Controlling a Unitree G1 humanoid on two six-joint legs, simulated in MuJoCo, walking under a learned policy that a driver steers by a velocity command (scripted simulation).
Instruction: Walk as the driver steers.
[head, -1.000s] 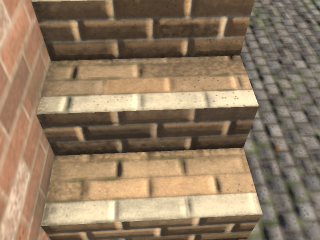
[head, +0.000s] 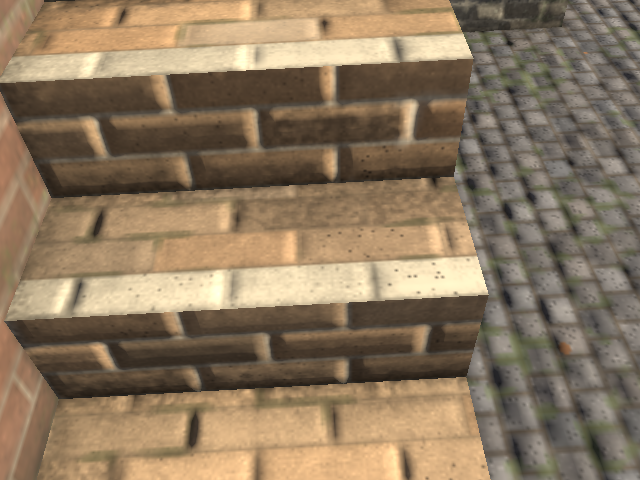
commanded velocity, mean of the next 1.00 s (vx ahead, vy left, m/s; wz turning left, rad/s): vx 0.49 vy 0.00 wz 0.13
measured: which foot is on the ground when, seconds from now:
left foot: up 0.00-0.20, down 0.22-0.68, up 0.70-0.96, down 0.98-1.00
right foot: down 0.00-0.24, up 0.26-0.66, down 0.68-1.00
